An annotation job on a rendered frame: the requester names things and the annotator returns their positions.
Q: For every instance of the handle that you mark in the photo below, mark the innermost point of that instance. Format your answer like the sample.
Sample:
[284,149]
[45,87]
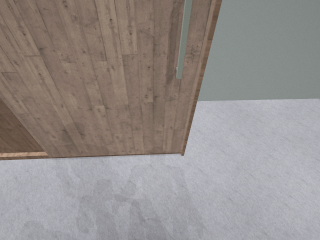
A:
[183,37]

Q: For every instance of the wardrobe door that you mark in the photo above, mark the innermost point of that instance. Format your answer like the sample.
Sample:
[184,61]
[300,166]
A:
[98,77]
[14,137]

